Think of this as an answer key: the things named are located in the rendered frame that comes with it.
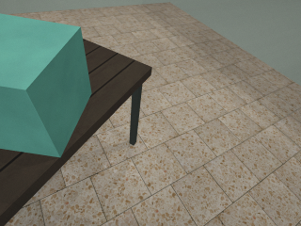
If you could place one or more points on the carton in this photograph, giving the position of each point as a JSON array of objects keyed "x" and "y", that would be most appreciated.
[{"x": 44, "y": 84}]

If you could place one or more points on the table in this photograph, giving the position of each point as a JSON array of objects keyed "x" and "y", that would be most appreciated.
[{"x": 113, "y": 78}]

